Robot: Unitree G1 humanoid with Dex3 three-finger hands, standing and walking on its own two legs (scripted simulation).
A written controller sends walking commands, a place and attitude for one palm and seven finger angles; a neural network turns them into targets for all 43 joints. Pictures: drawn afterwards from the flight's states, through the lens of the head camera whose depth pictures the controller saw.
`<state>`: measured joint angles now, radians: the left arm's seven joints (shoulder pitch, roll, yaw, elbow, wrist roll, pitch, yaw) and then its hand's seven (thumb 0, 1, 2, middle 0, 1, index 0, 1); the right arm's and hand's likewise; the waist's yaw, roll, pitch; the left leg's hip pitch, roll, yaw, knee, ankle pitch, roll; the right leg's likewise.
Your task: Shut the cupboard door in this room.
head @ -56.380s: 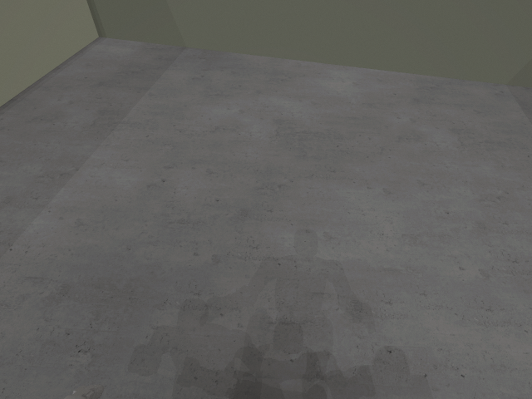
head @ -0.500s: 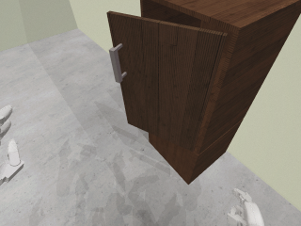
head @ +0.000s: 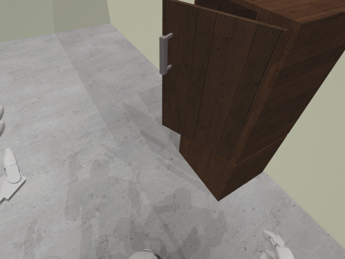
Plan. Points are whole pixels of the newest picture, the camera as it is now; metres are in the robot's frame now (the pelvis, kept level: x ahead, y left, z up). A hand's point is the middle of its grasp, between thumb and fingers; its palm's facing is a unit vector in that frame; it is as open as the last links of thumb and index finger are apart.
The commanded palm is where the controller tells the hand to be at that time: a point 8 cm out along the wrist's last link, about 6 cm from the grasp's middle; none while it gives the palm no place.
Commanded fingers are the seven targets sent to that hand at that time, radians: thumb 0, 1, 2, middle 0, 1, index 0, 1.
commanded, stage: step back with the hand held close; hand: left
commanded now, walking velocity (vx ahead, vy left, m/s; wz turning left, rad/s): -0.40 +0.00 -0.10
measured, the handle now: (166, 54) +0.77 +0.10 +0.10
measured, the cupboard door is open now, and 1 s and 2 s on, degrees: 23 23 23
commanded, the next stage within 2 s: stop stepping back and stand still in 0.28 s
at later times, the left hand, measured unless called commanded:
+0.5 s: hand out of the picture +0.09 +0.31 +0.18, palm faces +0.44 -0.80 -0.41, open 7.4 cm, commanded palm +0.02 +0.34 +0.19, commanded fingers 0.00 0.90 0.90 -0.20 -0.30 -0.20 -0.30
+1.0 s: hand out of the picture +0.05 +0.30 +0.17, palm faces +0.36 -0.82 -0.44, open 7.4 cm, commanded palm -0.01 +0.34 +0.19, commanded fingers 0.00 0.90 0.90 -0.20 -0.30 -0.20 -0.30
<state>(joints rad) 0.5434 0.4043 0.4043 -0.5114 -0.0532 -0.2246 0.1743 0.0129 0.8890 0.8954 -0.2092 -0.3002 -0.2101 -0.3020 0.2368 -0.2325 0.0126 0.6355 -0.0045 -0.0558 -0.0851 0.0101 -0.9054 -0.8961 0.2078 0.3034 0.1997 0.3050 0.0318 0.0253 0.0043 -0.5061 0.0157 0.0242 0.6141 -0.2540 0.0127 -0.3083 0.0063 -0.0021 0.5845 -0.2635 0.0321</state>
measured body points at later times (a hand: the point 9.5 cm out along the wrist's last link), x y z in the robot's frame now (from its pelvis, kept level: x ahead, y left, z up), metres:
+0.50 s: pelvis -0.12 +0.04 +0.00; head -0.11 +0.07 +0.45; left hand +0.07 +0.35 +0.20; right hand +0.05 -0.19 -0.07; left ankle +0.00 +0.13 -0.72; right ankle -0.12 -0.09 -0.69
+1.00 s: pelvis -0.18 +0.05 +0.01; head -0.18 +0.07 +0.46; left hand +0.03 +0.34 +0.20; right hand -0.08 -0.20 -0.08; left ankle -0.10 +0.15 -0.72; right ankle -0.21 -0.04 -0.72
